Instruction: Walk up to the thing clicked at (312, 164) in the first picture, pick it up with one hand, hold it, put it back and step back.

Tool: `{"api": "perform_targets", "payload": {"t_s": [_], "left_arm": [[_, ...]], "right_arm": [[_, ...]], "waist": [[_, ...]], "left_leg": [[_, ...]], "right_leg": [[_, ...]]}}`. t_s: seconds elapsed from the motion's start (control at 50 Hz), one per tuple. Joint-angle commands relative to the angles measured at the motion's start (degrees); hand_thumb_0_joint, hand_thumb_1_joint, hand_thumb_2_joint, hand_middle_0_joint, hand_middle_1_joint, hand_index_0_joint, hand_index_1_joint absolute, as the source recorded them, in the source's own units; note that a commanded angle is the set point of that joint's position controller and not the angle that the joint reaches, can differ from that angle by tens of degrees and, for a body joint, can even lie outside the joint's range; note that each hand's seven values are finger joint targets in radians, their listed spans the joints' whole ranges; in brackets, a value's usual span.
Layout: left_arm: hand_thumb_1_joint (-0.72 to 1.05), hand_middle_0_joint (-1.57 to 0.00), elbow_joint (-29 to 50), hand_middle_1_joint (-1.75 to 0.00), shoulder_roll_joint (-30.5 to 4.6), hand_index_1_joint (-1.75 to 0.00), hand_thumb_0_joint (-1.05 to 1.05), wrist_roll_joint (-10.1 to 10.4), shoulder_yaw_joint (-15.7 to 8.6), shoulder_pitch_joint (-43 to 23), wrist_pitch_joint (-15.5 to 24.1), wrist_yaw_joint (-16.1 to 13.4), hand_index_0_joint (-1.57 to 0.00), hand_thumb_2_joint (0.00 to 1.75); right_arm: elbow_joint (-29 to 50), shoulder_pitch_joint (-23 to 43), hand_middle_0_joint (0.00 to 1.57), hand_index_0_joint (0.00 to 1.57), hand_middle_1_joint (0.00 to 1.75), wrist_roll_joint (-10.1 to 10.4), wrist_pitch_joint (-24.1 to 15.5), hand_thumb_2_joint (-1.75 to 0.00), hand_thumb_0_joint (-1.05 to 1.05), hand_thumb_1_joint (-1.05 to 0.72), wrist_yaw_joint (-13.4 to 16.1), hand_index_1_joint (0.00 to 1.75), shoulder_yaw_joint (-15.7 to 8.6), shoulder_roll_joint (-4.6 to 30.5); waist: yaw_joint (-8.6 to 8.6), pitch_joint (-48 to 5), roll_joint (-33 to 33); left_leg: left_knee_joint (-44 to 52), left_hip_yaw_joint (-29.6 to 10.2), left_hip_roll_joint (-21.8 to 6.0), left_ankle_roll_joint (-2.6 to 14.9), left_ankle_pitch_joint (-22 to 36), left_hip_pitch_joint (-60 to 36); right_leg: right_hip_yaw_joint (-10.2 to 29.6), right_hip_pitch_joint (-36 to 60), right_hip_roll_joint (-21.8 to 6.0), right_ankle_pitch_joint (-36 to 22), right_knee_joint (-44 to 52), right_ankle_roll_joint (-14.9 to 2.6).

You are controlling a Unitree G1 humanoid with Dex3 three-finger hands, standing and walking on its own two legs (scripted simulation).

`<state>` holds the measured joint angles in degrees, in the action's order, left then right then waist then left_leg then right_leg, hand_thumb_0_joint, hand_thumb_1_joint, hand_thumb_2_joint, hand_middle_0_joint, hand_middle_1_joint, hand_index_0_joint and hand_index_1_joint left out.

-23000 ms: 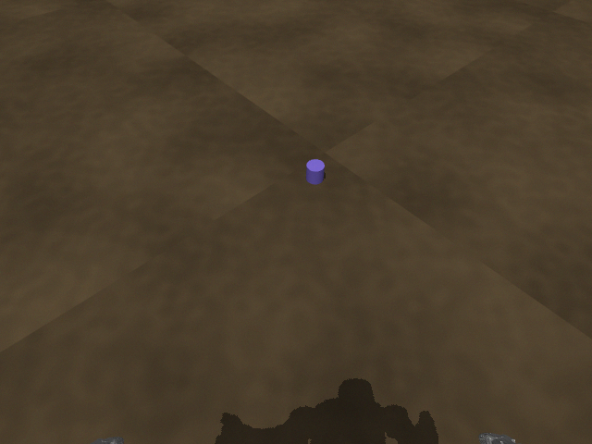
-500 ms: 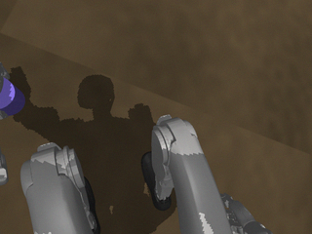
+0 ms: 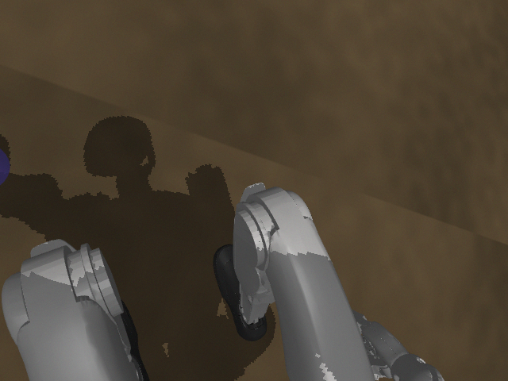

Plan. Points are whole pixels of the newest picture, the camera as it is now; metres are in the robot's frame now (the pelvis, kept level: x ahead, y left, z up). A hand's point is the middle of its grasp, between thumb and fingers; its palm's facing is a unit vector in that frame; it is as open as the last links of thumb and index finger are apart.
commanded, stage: rest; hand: left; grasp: from above
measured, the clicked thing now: out of the picture +0.45 +0.31 -0.26
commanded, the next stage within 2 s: open in 0.26 s
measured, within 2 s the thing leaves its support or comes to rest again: neither
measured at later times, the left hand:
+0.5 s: hand out of the picture +0.44 +0.31 -0.22, palm faces -0.44 -0.15 -0.88, open 11.2 cm
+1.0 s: hand out of the picture +0.45 +0.31 -0.23, palm faces -0.43 -0.14 -0.89, open 13.6 cm
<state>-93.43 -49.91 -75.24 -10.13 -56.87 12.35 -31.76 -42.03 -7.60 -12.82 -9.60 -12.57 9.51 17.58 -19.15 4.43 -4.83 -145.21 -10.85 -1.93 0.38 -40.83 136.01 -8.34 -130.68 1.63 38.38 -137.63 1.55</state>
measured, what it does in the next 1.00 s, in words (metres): stands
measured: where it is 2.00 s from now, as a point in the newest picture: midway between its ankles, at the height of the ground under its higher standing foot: (189, 335)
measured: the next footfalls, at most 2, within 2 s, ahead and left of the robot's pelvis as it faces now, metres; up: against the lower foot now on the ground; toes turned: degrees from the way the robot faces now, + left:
none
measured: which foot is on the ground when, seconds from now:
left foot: down 0.00-1.00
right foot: down 0.00-1.00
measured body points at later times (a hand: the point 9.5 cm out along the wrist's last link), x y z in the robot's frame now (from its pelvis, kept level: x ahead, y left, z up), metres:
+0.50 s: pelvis -0.01 +0.00 +0.00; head +0.25 +0.11 +0.35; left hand +0.46 +0.32 -0.17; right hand +0.04 -0.26 -0.06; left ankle +0.06 +0.13 -0.27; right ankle +0.10 -0.12 -0.27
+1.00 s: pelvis +0.00 +0.00 +0.00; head +0.27 +0.11 +0.34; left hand +0.47 +0.32 -0.18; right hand +0.05 -0.25 -0.06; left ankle +0.06 +0.13 -0.27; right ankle +0.10 -0.12 -0.27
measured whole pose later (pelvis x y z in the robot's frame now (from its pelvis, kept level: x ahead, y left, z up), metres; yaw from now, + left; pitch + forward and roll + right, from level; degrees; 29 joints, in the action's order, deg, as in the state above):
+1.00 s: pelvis +0.00 +0.00 +0.00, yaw -2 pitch +29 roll -13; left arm -97.1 -54.6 -73.0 -8.3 -59.5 11.3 -33.6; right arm -39.7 -6.3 -14.2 -14.3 -15.6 13.7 19.0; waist -20.8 7.3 -6.2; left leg -145.8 -12.9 -2.2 0.4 -41.3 134.9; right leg -9.9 -129.1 2.5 37.7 -136.6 2.0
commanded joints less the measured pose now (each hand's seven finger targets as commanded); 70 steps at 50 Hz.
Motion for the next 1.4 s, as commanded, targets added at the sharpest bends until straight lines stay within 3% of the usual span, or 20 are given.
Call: {"api": "perform_targets", "payload": {"t_s": [0.0, 0.06, 0.18, 0.2, 0.24, 0.3, 0.34, 0.36, 0.44, 0.48, 0.52, 0.7, 0.78, 0.88, 0.96, 1.02, 1.04, 1.16, 1.18, 1.38], "left_arm": [[0.55, -0.87, 7.5, -1.01, -17.1, -0.99, 0.0, 0.9, -1.4, -19.0, 0.0, -3.9, -0.89, 1.09], [0.54, -0.85, 4.2, -1.01, -16.9, -0.98, 0.0, 1.1, -1.5, -18.9, 0.1, -3.9, -0.88, 1.06], [0.5, -0.82, 1.8, -1.0, -13.7, -0.97, 0.0, 1.0, 3.4, -18.6, 0.0, -3.2, -0.85, 1.02], [0.5, -0.82, 2.4, -1.0, -17.2, -0.97, 0.0, 1.5, 0.7, -19.5, 0.3, -3.5, -0.85, 1.02], [0.48, -0.83, 1.6, -0.96, -18.6, -0.94, 0.0, 1.4, -0.4, -17.4, 0.4, -3.6, -0.84, 1.02], [0.47, -0.8, -0.3, -0.97, -17.2, -0.94, 0.0, 1.3, -0.1, -17.4, 0.8, -4.1, -0.83, 0.99], [0.44, -0.79, 0.2, -0.96, -13.8, -0.94, 0.0, 1.6, 4.1, -20.2, 1.3, -3.4, -0.81, 1.0], [0.36, -0.71, -0.1, -0.98, -17.2, -0.96, 0.0, 1.5, 1.6, -18.9, 1.3, -3.9, -0.73, 0.99], [0.04, -0.39, -0.6, -0.95, -18.7, -0.92, 0.0, 1.3, 0.6, -17.9, 1.4, -4.4, -0.41, 0.89], [-0.12, -0.28, 0.4, -0.94, -15.8, -0.91, 0.0, 1.1, 3.3, -19.1, 1.7, -4.3, -0.31, 0.84], [-0.28, -0.22, 1.0, -0.99, -19.1, -0.96, 0.0, 0.5, 1.1, -18.8, 1.7, -5.0, -0.24, 0.89], [-0.5, -0.09, 1.1, -1.08, -16.6, -1.07, 0.0, 0.6, 3.1, -20.1, 0.7, -5.4, -0.09, 1.05], [-0.5, -0.09, 2.9, -1.1, -18.6, -1.09, 0.0, 1.1, 1.5, -18.2, -0.2, -5.3, -0.09, 1.07], [-0.5, -0.07, 4.3, -1.08, -16.3, -1.07, 0.0, 2.9, 2.6, -18.0, -0.9, -4.2, -0.08, 1.03], [-0.5, -0.06, 3.6, -1.05, -19.6, -1.04, 0.0, 3.9, 0.1, -16.5, -1.0, -3.7, -0.07, 0.97], [-0.51, -0.06, 3.1, -1.06, -17.4, -1.05, 0.0, 4.3, 1.6, -16.6, -0.7, -2.8, -0.07, 1.0], [-0.51, -0.07, 3.3, -1.06, -20.2, -1.05, 0.0, 4.0, -0.7, -15.1, -0.7, -2.9, -0.07, 1.0], [-0.5, -0.07, 3.9, -1.07, -17.2, -1.06, 0.0, 3.5, 2.4, -16.4, 0.5, -1.7, -0.08, 1.03], [-0.5, -0.07, 3.2, -1.06, -19.2, -1.06, 0.0, 3.8, 0.8, -16.7, 0.9, -2.0, -0.07, 1.04], [-0.46, -0.08, 0.3, -1.09, -17.1, -1.08, 0.0, 1.2, 3.1, -17.1, 2.4, -2.9, -0.09, 1.03]], "right_arm": [[-0.2, -12.0, 0.2, 0.2, 0.3, -0.4, -1.0, -0.9, 0.0, -0.9, 0.2, 0.3, -4.5, 17.6], [-0.1, -11.9, 0.2, 0.2, 0.3, -0.4, -1.7, -0.9, 0.0, -0.9, -0.1, 0.3, -4.3, 18.1], [0.4, -11.2, 0.2, 0.2, 0.3, -0.6, -2.6, -0.9, 0.0, -0.9, -0.4, 0.3, -2.9, 18.2], [0.9, -11.2, 0.2, 0.2, 0.3, -0.6, -2.7, -0.9, 0.0, -0.9, -0.4, 0.3, -3.1, 19.1], [0.7, -11.4, 0.2, 0.2, 0.3, -0.3, -2.6, -0.9, 0.0, -0.9, -0.3, 0.3, -2.9, 19.1], [0.5, -12.0, 0.2, 0.2, 0.3, -0.8, -2.7, -0.9, 0.0, -0.9, -0.5, 0.3, -1.8, 18.4], [2.0, -9.5, 0.2, 0.2, 0.3, -0.4, -3.1, -0.9, 0.0, -0.9, -0.7, 0.3, -1.5, 18.2], [1.2, -10.6, 0.2, 0.2, 0.3, -0.7, -3.0, -0.9, 0.0, -0.89, -0.5, 0.3, -1.9, 19.1], [1.2, -10.9, 0.2, 0.2, 0.3, -0.8, -3.1, -0.9, 0.0, -0.89, -0.5, 0.3, -1.2, 18.8], [2.4, -9.8, 0.2, 0.2, 0.3, -0.7, -3.2, -0.9, 0.0, -0.89, -0.6, 0.3, -1.2, 18.6], [1.6, -10.7, 0.2, 0.2, 0.3, -0.9, -3.0, -0.9, 0.0, -0.89, -0.6, 0.3, -1.2, 19.2], [2.4, -8.8, 0.2, 0.2, 0.3, -1.2, -4.3, -0.9, 0.0, -0.89, -1.5, 0.3, -1.1, 19.5], [1.5, -9.7, 0.2, 0.2, 0.3, -1.5, -4.5, -0.9, 0.0, -0.89, -1.8, 0.3, -1.2, 19.6], [1.8, -10.1, 0.2, 0.2, 0.3, -1.0, -4.7, -0.9, 0.0, -0.89, -2.4, 0.3, -1.3, 19.3], [1.0, -11.8, 0.2, 0.2, 0.3, -1.0, -4.5, -0.9, 0.0, -0.89, -2.4, 0.3, -1.4, 20.0], [1.7, -10.8, 0.2, 0.2, 0.3, -0.7, -4.2, -0.9, 0.0, -0.89, -2.3, 0.3, -1.1, 19.1], [1.1, -11.6, 0.2, 0.2, 0.3, -0.7, -3.8, -0.9, 0.0, -0.89, -2.0, 0.3, -1.4, 19.7], [2.3, -10.0, 0.2, 0.2, 0.3, -0.3, -2.6, -0.9, 0.0, -0.89, -1.3, 0.3, -1.4, 19.2], [1.8, -10.4, 0.2, 0.2, 0.3, -0.1, -2.5, -0.9, 0.0, -0.89, -1.1, 0.3, -1.3, 19.5], [2.2, -9.7, 0.2, 0.2, 0.3, -0.9, -2.6, -0.9, 0.0, -0.89, -0.7, 0.3, -0.4, 18.8]], "waist": [[-1.63, -38.4, 27.5], [-2.31, -35.2, 25.2], [-2.89, -34.7, 25.7], [-3.52, -34.9, 24.4], [-2.32, -35.2, 24.4], [-3.53, -33.6, 23.7], [-4.02, -32.4, 24.3], [-3.65, -33.7, 24.2], [-3.12, -32.6, 24.0], [-3.61, -32.9, 24.7], [-3.42, -33.5, 25.3], [-3.63, -31.1, 29.1], [-2.9, -34.7, 29.6], [-3.04, -36.5, 28.8], [-3.17, -36.8, 26.7], [-2.77, -35.8, 26.1], [-2.39, -36.5, 26.3], [-2.8, -35.5, 25.7], [-2.89, -34.8, 25.8], [-4.12, -31.4, 25.6]], "left_leg": [[13.6, 5.4, 0.1, 0.57, 13.3, -30.1], [13.5, 5.0, 0.1, 0.81, 10.5, -27.1], [14.2, 4.3, 0.1, 0.66, 9.7, -28.0], [13.8, 4.0, -0.1, 0.77, 10.4, -27.5], [13.7, 4.0, -0.2, 0.75, 12.3, -27.6], [13.7, 3.8, -0.1, 0.71, 12.0, -26.6], [13.5, 3.7, -0.4, 0.85, 9.4, -25.7], [13.8, 3.6, -0.3, 0.88, 10.0, -26.9], [14.2, 3.4, -0.4, 0.68, 9.6, -25.8], [13.7, 3.5, -0.5, 0.71, 9.5, -26.0], [14.3, 3.1, -0.5, 0.54, 10.3, -26.9], [15.6, 2.3, -0.7, -0.21, 8.2, -28.5], [15.3, 2.9, -0.7, -0.18, 11.1, -30.4], [14.4, 3.0, -0.7, -0.11, 15.8, -31.4], [13.2, 3.6, -0.7, 0.55, 16.2, -29.0], [13.6, 3.6, -0.7, 0.68, 13.6, -27.2], [14.2, 3.5, -0.6, 0.55, 14.2, -28.0], [14.3, 3.2, -0.6, 0.67, 11.7, -27.3], [14.7, 2.9, -0.5, 0.53, 11.3, -27.2], [14.4, 2.7, -0.6, 0.36, 8.8, -26.9]], "right_leg": [[-4.9, 19.9, 2.7, -15.4, 11.6, -3.07], [-5.3, 19.0, 2.7, -12.8, 12.1, -3.05], [-5.9, 18.8, 3.1, -12.3, 12.3, -2.97], [-6.2, 19.4, 3.0, -13.0, 12.1, -2.72], [-5.8, 20.9, 3.2, -14.5, 12.2, -2.76], [-6.2, 20.9, 3.2, -14.6, 12.3, -2.6], [-5.9, 19.2, 3.6, -12.5, 12.4, -2.83], [-6.2, 20.3, 3.5, -13.1, 13.0, -2.65], [-6.4, 20.3, 3.4, -12.4, 12.7, -2.67], [-6.0, 20.6, 3.7, -12.6, 12.6, -2.79], [-6.6, 20.6, 3.6, -13.2, 12.4, -2.77], [-7.0, 16.9, 3.4, -11.5, 11.7, -2.99], [-6.8, 20.0, 3.6, -14.0, 12.2, -2.95], [-6.6, 22.2, 3.7, -18.0, 11.9, -2.76], [-6.0, 25.1, 3.6, -19.0, 12.8, -2.33], [-5.8, 24.4, 3.8, -16.4, 13.2, -2.62], [-6.1, 24.7, 3.7, -16.7, 13.3, -2.69], [-5.9, 23.3, 3.9, -14.7, 13.4, -2.85], [-6.4, 22.5, 3.6, -14.0, 13.3, -2.95], [-6.6, 19.7, 3.7, -12.0, 12.7, -2.96]]}}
